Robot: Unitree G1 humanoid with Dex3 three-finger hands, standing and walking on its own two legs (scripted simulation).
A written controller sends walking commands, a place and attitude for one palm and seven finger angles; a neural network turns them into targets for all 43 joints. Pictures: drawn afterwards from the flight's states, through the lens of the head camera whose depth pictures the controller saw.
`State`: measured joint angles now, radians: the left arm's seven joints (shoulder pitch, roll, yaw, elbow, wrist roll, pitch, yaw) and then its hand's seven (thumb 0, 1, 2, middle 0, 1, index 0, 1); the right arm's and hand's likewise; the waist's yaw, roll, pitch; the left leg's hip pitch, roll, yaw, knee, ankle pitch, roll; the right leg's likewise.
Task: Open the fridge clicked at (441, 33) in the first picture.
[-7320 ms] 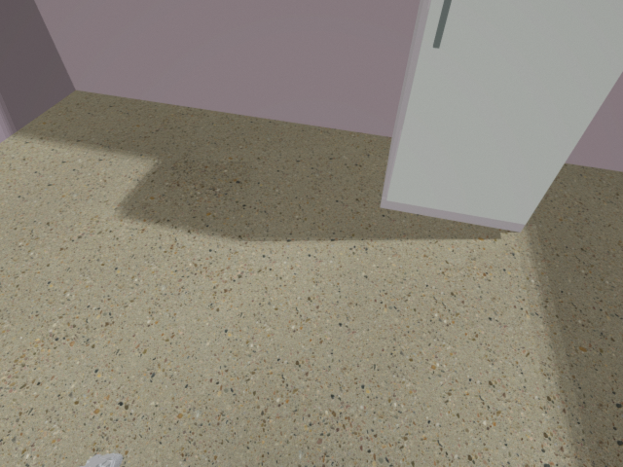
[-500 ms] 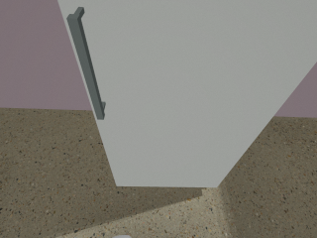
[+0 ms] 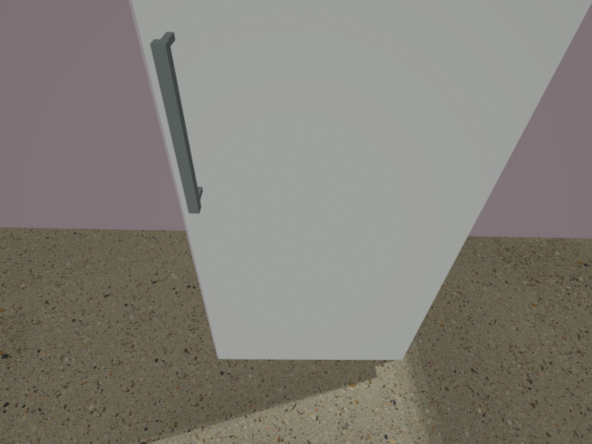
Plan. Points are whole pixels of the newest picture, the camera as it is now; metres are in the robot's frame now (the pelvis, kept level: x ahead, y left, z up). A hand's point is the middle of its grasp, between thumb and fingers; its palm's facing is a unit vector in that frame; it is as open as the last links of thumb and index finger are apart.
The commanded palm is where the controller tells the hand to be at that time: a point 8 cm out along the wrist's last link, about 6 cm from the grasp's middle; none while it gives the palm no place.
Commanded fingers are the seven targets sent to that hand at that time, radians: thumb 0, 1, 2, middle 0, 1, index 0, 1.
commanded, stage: come to a stop and stand still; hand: left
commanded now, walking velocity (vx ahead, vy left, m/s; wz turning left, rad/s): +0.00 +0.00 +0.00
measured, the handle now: (183, 134) +0.51 +0.21 +0.18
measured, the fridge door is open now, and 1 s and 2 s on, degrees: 0 0 0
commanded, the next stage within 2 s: look again from close up in 1.76 s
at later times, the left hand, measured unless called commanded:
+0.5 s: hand out of the picture -0.11 +0.22 -0.17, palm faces +0.09 -0.98 -0.20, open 7.4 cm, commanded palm none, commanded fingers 0.00 0.90 0.90 -0.20 -0.30 -0.20 -0.30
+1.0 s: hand out of the picture -0.22 +0.22 -0.16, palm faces +0.09 -0.99 -0.15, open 7.4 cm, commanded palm none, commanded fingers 0.00 0.90 0.90 -0.20 -0.30 -0.20 -0.30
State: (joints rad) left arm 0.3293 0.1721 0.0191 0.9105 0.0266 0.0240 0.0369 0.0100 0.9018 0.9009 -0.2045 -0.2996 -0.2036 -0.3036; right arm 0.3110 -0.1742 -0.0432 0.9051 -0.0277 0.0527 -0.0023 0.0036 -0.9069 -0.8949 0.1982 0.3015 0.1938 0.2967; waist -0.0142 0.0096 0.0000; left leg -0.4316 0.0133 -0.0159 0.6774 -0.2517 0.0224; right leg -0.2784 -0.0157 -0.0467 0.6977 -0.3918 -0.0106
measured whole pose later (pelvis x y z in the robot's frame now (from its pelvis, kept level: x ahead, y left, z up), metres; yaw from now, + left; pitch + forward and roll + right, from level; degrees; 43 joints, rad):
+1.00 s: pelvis -0.18 +0.06 +0.02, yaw +1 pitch -1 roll +0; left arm 0.43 0.15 0.04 1.06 0.02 0.01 0.01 0.01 0.90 0.90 -0.20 -0.30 -0.20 -0.30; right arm 0.40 -0.14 -0.03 1.03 -0.03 -0.01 -0.03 0.00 -0.91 -0.90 0.20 0.30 0.19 0.30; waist 0.00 -0.04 -0.03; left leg -0.23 0.00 0.05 0.50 -0.27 0.04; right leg -0.33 0.01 -0.01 0.65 -0.38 -0.04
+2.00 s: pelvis -0.13 +0.02 +0.02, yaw -1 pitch +0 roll +1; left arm 0.22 0.17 0.01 1.03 0.01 0.00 0.03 0.01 0.91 0.90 -0.20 -0.30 -0.20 -0.30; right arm 0.19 -0.16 -0.02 1.05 -0.01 0.01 -0.04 0.00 -0.93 -0.89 0.20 0.30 0.19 0.30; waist 0.00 0.01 0.05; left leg -0.23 0.02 0.07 0.48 -0.25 -0.01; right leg -0.23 0.01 -0.03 0.53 -0.29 -0.04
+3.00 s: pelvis -0.07 +0.04 +0.01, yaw -1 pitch +0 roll +0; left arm 0.43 0.12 0.04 1.13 0.02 -0.01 0.01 0.01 0.90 0.90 -0.20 -0.30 -0.20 -0.30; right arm 0.39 -0.10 -0.01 1.10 -0.03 -0.06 -0.04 0.00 -0.91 -0.90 0.20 0.30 0.19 0.30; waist 0.01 -0.05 0.00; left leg -0.18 0.02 0.08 0.58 -0.40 0.02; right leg -0.24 0.00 -0.05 0.75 -0.46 -0.05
